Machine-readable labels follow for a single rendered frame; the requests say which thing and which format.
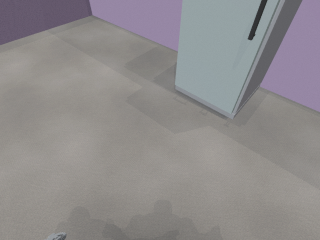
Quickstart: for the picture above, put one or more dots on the handle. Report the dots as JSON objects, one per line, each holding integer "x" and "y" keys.
{"x": 257, "y": 19}

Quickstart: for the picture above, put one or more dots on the fridge door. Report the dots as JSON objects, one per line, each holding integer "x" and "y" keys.
{"x": 215, "y": 56}

